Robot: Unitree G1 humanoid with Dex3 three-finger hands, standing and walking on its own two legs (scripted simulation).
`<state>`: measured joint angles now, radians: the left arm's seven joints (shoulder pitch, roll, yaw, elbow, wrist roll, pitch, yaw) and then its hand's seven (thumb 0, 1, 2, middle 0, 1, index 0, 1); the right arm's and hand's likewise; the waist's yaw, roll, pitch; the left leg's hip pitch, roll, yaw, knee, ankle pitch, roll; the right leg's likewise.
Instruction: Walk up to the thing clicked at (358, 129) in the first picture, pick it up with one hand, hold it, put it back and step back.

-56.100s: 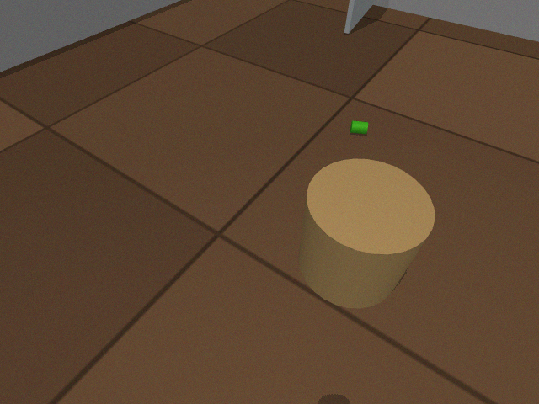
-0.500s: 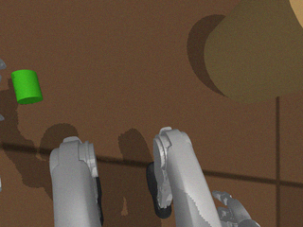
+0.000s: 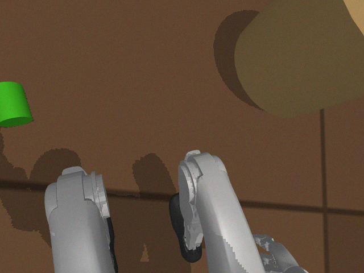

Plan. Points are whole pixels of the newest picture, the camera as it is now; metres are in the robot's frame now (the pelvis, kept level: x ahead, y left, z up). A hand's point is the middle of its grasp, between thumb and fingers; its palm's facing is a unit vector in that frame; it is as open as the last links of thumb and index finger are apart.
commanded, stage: rise first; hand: left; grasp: from above
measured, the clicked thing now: (10, 104) +0.49 +0.36 -0.30
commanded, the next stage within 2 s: none
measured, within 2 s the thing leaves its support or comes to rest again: neither
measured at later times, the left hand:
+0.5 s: hand out of the picture +0.44 +0.38 -0.18, palm faces -0.43 -0.13 -0.89, open 14.4 cm
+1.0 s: hand out of the picture +0.44 +0.38 -0.18, palm faces -0.44 -0.13 -0.89, open 14.4 cm
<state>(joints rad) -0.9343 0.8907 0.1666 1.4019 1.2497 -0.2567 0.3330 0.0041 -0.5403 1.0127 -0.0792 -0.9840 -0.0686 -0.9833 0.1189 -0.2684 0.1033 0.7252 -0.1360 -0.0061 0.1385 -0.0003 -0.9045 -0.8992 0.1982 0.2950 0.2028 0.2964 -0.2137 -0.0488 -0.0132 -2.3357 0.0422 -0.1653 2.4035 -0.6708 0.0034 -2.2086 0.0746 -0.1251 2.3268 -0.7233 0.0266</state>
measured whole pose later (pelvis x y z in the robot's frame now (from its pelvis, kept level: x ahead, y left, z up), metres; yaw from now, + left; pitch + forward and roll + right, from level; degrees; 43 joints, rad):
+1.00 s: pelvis +0.00 +0.00 -0.01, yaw -2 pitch +32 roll -11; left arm -0.97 0.98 0.18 1.43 1.25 -0.27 0.31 0.00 -0.58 1.05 -0.08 -0.97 -0.06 -0.99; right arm 0.11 -0.28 0.16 0.70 -0.16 0.00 0.15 0.00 -0.91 -0.90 0.20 0.30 0.20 0.30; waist -0.24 -0.06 0.03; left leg -2.36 0.04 -0.19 2.45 -0.67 0.01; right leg -2.22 0.08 -0.15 2.36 -0.72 0.04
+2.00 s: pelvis +0.00 +0.00 -0.01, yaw -1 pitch +32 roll -11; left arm -0.98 0.98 0.17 1.40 1.24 -0.27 0.27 0.00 -0.59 1.07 -0.09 -0.96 -0.06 -0.99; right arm 0.12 -0.28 0.16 0.69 -0.15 0.01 0.15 0.00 -0.91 -0.90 0.20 0.30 0.20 0.30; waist -0.24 -0.06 0.02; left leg -2.35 0.03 -0.19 2.44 -0.66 0.01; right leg -2.21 0.08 -0.15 2.34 -0.71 0.04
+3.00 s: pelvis -0.01 +0.00 -0.01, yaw -1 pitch +32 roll -12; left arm -0.99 0.99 0.15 1.42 1.24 -0.27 0.27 0.00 -0.58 1.06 -0.09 -0.96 -0.06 -0.98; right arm 0.12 -0.28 0.17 0.68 -0.15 0.00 0.14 0.00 -0.90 -0.90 0.20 0.30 0.20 0.30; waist -0.25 -0.06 0.02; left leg -2.36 0.03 -0.19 2.44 -0.66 0.01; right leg -2.22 0.08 -0.15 2.34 -0.70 0.04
